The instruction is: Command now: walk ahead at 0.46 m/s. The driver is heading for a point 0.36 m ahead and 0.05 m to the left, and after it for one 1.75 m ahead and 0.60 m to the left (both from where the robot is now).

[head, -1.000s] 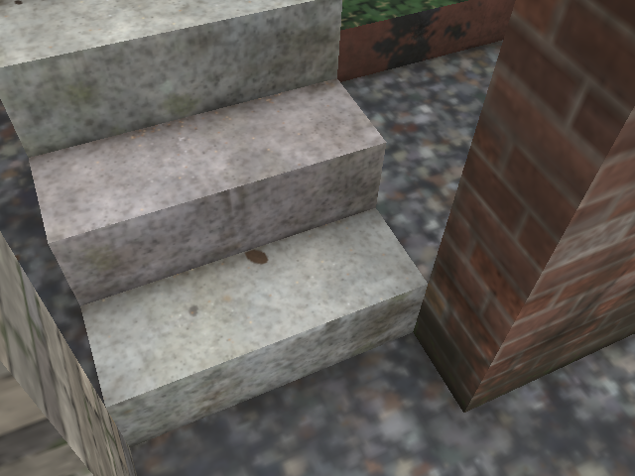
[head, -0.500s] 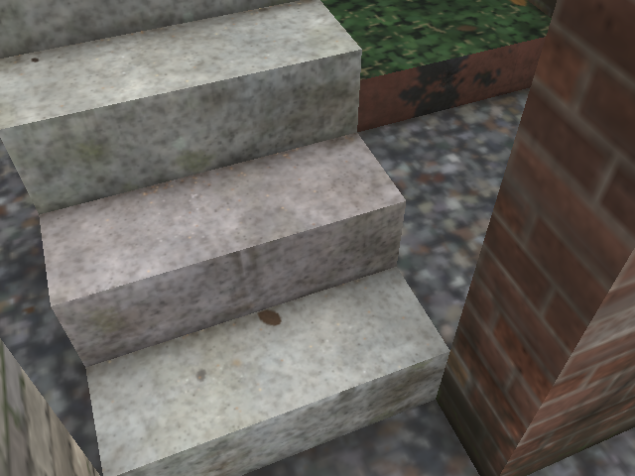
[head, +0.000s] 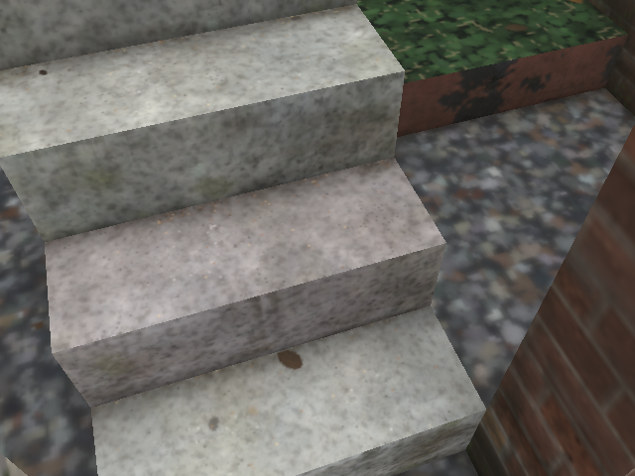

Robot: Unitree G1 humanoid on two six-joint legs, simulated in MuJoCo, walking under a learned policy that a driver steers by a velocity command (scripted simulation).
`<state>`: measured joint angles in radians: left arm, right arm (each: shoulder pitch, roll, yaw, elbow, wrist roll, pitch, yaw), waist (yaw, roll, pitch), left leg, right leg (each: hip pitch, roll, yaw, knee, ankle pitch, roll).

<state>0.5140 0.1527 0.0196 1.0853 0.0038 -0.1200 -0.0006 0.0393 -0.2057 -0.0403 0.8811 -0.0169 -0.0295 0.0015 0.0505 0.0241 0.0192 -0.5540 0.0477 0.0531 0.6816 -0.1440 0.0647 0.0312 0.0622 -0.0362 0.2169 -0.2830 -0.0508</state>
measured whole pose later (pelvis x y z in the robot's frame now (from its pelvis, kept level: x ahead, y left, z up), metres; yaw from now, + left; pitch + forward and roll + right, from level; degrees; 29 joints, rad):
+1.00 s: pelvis +0.12 +0.02 +0.00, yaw +20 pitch +1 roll -3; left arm 0.18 0.24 0.06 0.80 0.02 0.04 0.00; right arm 0.29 -0.22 -0.05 0.77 -0.01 0.05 -0.01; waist 0.00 -0.03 0.07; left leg -0.24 -0.06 -0.07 0.46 -0.23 0.08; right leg -0.50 0.01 -0.02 1.10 -0.46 0.05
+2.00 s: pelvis +0.10 -0.04 +0.00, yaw +29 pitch -1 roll +1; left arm 0.28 0.19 -0.01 0.96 0.01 -0.02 0.01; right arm 0.30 -0.19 0.00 0.94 -0.03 -0.02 -0.01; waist 0.01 0.01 0.01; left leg -0.13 -0.04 -0.08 0.34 -0.19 0.00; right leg -0.14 0.04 -0.05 0.37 -0.22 -0.07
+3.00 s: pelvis +0.14 -0.03 +0.00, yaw +28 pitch +0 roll +0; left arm 0.21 0.23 -0.06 0.98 0.00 -0.07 0.01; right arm 0.20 -0.22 0.04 0.98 -0.01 -0.04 -0.02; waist 0.02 0.01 -0.02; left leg -0.10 0.00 -0.08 0.35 -0.26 -0.02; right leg -0.08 0.08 -0.04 0.32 -0.24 -0.09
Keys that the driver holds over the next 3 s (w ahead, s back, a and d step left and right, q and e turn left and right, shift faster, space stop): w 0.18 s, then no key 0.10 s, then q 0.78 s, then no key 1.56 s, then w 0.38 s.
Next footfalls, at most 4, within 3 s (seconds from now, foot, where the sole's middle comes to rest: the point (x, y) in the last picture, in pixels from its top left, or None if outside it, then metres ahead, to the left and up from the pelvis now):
0.06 left None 0.16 0.10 -0.78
0.48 right None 0.24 -0.09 -0.78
0.80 left None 0.07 0.09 -0.78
1.26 right None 0.17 -0.09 -0.78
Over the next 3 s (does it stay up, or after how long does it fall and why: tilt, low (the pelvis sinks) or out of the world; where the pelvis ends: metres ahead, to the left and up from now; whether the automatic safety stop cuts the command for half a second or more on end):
stays up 0.14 -0.03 0.00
